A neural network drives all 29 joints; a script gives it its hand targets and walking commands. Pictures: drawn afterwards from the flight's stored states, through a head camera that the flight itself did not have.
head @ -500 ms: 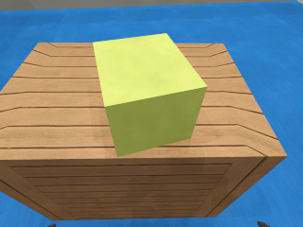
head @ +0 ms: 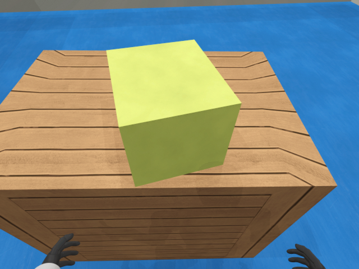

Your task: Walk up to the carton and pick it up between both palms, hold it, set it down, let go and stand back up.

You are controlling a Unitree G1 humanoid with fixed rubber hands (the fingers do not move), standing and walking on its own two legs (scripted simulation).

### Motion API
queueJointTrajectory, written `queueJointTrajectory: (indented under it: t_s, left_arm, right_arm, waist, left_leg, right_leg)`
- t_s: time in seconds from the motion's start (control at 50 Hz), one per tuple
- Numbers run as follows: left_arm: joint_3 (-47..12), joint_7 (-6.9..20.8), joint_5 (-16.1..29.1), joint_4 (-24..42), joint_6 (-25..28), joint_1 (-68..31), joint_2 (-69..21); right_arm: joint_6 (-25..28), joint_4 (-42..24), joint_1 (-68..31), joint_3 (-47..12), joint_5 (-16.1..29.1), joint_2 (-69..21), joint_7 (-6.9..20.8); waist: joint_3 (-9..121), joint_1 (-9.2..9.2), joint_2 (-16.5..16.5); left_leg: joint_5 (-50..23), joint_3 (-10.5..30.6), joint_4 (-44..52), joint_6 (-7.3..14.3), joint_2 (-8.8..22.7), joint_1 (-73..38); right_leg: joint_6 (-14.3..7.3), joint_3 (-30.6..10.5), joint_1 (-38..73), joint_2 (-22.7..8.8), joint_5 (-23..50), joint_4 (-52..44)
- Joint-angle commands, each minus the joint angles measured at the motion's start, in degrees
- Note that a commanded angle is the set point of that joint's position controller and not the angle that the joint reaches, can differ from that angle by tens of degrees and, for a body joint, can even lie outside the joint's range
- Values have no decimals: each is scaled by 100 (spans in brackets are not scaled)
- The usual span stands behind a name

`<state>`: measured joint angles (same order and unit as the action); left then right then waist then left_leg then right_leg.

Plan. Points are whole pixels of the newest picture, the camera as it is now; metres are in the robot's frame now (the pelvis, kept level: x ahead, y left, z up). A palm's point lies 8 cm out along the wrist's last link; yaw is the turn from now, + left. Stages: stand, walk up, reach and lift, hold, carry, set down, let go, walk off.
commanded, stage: reach and lift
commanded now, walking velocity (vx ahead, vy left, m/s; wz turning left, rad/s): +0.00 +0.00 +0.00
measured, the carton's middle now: (166, 109) +0.48 +0.04 +0.10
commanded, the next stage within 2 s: none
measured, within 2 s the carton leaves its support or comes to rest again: neither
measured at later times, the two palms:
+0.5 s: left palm out of the picture +0.13 +0.26 -0.03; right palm out of the picture +0.11 -0.29 -0.03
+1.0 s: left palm (57, 251) +0.17 +0.23 +0.04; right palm (332, 252) +0.16 -0.26 +0.04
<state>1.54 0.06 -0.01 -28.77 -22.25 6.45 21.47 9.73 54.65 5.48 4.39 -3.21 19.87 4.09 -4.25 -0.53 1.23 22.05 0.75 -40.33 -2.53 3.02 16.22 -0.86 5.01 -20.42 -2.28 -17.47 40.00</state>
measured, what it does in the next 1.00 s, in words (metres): stands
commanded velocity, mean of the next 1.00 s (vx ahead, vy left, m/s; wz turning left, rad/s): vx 0.00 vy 0.00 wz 0.00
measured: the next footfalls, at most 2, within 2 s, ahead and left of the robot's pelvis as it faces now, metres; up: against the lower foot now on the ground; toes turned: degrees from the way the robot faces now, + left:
none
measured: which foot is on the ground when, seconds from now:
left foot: down 0.00-1.00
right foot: down 0.00-1.00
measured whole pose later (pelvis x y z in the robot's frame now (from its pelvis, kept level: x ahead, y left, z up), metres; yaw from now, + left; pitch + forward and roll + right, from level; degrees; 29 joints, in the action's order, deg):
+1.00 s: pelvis -0.02 -0.01 +0.02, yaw -2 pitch -4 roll +1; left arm 1.6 -7.3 4.4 7.1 -20.2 19.0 16.7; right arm -8.7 -1.1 20.6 4.0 11.1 19.8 6.3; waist -4.3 0.6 1.6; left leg 12.4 -1.6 -24.1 -2.8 3.1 8.2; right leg -1.0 3.1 -14.5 -1.3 -8.9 26.7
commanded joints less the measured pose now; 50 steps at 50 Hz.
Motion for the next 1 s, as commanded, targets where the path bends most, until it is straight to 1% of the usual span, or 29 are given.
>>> queueJointTrajectory:
  t_s: [0.0,0.04,0.08,0.1,0.12,0.16,0.22,0.24,0.28,0.32,0.36,0.38,0.4,0.46,0.5,0.54,0.56,0.62,0.64,0.66,0.68,0.72,0.76,0.8,0.82,0.88,0.92,0.96,0.98]
  left_arm:
    - [818,-190,-53,1455,98,160,642]
    - [834,-187,-91,1490,84,238,604]
    - [887,-214,-118,1725,107,273,544]
    - [806,-246,-68,1827,141,282,472]
    - [792,-268,-59,1886,140,287,397]
    - [704,-290,54,2012,177,349,253]
    - [818,-346,11,2401,337,372,264]
    - [831,-358,56,2253,397,498,230]
    - [854,-441,31,2653,540,400,260]
    - [779,-480,49,2681,620,416,128]
    - [687,-565,110,2899,714,382,83]
    - [651,-602,101,2972,768,360,46]
    - [692,-602,103,2989,803,395,40]
    - [819,-620,160,3238,909,578,68]
    - [855,-640,232,3358,915,540,103]
    - [823,-650,347,3551,856,688,75]
    - [775,-640,495,3600,861,633,85]
    - [924,-630,678,3804,751,538,226]
    - [781,-625,843,3873,703,480,230]
    - [876,-648,881,3929,705,581,182]
    - [833,-658,976,4124,681,528,244]
    - [766,-735,1012,4339,584,641,111]
    - [799,-710,1057,4309,526,644,64]
    - [689,-760,1104,4638,518,725,6]
    - [682,-763,1140,4782,525,781,-59]
    - [663,-827,1180,5047,500,839,-119]
    - [481,-903,1159,5344,472,792,-310]
    - [468,-942,1056,5401,427,1012,-428]
    - [485,-959,1056,5506,449,995,-419]
  right_arm:
    - [340,-1458,87,497,268,1046,19]
    - [234,-1712,151,409,291,980,28]
    - [142,-1940,286,344,341,972,61]
    - [90,-2032,327,361,402,948,108]
    - [20,-2142,311,365,402,956,140]
    - [-119,-2520,366,372,418,856,177]
    - [-260,-3033,630,390,458,750,195]
    - [-312,-3258,668,410,409,718,197]
    - [-378,-3496,787,443,448,703,215]
    - [-438,-3750,759,424,550,740,243]
    - [-481,-4101,786,459,638,882,274]
    - [-508,-4132,826,490,726,977,288]
    - [-522,-4347,821,550,680,1021,284]
    - [-570,-4801,981,372,823,887,203]
    - [-671,-5090,1021,341,878,781,191]
    - [-774,-5363,1168,332,901,719,170]
    - [-845,-5536,1105,245,949,602,167]
    - [-1120,-5916,1218,74,982,373,120]
    - [-1211,-6073,1148,143,1042,355,97]
    - [-1291,-6238,1281,93,1009,340,112]
    - [-1334,-6485,1234,88,1048,338,80]
    - [-1466,-6517,1253,192,1137,462,116]
    - [-1568,-6628,1259,197,1188,447,91]
    - [-1592,-6833,1311,286,1279,501,107]
    - [-1603,-6935,1355,262,1326,479,103]
    - [-1607,-7195,1225,354,1476,621,146]
    - [-1625,-7175,1174,411,1552,708,211]
    - [-1636,-7214,1246,495,1574,865,240]
    - [-1630,-7288,1183,457,1638,856,244]
  waist:
    - [1041,282,255]
    - [891,315,342]
    - [867,304,289]
    - [730,283,134]
    - [613,318,128]
    - [638,311,239]
    - [665,375,54]
    - [558,397,265]
    - [574,340,-40]
    - [679,310,-160]
    - [686,302,-501]
    - [697,142,-635]
    - [606,174,-667]
    - [766,245,-414]
    - [596,280,-207]
    - [639,289,6]
    - [588,317,233]
    - [585,433,535]
    - [564,360,628]
    - [684,445,673]
    - [767,486,677]
    - [651,429,438]
    - [773,394,544]
    - [867,396,326]
    - [976,385,375]
    - [931,411,341]
    - [956,328,19]
    - [934,339,-18]
    - [934,365,40]
  left_leg:
    - [-2142,-391,1227,165,-292,-105]
    - [-2068,-440,1324,221,-359,-88]
    - [-2040,-471,1455,186,-366,-96]
    - [-1956,-467,1609,175,-359,-135]
    - [-1622,-515,1775,190,-367,8]
    - [-1457,-525,1929,212,-351,27]
    - [-963,-587,2293,309,-294,406]
    - [-742,-615,2376,380,-284,597]
    - [-198,-587,2672,454,-176,1117]
    - [350,-546,2885,551,-47,1637]
    - [780,-492,3186,655,103,2185]
    - [1067,-419,3339,696,204,2499]
    - [1215,-398,3431,773,269,2875]
    - [804,-513,3247,797,146,2859]
    - [633,-614,3144,767,16,2703]
    - [300,-632,3013,661,-137,2060]
    - [253,-635,2880,641,-205,1827]
    - [-294,-744,2557,514,-482,820]
    - [-328,-647,2551,490,-472,573]
    - [-426,-667,2543,483,-472,313]
    - [-530,-656,2526,470,-492,201]
    - [-537,-549,2694,417,-374,198]
    - [-541,-550,2653,419,-423,29]
    - [-743,-509,2731,356,-359,-78]
    - [-877,-525,2686,358,-375,-203]
    - [-780,-452,2702,348,-340,-181]
    - [-440,-303,2858,298,-203,-1]
    - [-463,-315,2929,334,-138,146]
    - [-446,-318,2920,332,-156,203]
  right_leg:
    - [-54,-125,2012,387,2044,-1073]
    - [-35,-183,2047,372,2014,-1223]
    - [-52,-251,2207,390,1923,-1310]
    - [-65,-290,2194,381,1765,-1435]
    - [-83,-336,2156,384,1390,-1542]
    - [-94,-373,2209,366,1363,-1637]
    - [-21,-421,2616,351,1222,-1657]
    - [3,-483,2661,344,1037,-1690]
    - [68,-516,3082,376,893,-1593]
    - [109,-481,3473,481,792,-1419]
    - [182,-356,3862,610,931,-1181]
    - [207,-342,4157,713,1034,-1034]
    - [229,-302,4412,746,1046,-930]
    - [251,-431,4548,663,986,-1030]
    - [222,-625,4267,517,471,-1278]
    - [185,-701,3772,373,233,-1625]
    - [153,-801,3479,286,-88,-1796]
    - [94,-1082,2583,-44,-836,-2404]
    - [67,-1079,2302,-94,-889,-2527]
    - [61,-1022,2223,-117,-846,-2565]
    - [86,-1026,2132,-135,-763,-2593]
    - [22,-842,2136,-25,-413,-2500]
    - [22,-908,2171,-67,-456,-2574]
    - [-37,-805,2060,4,-141,-2519]
    - [-26,-762,2085,57,128,-2454]
    - [-38,-703,1973,63,47,-2419]
    - [-97,-635,2165,193,222,-2250]
    - [-95,-526,2285,346,530,-2058]
    - [-97,-572,2350,317,536,-2074]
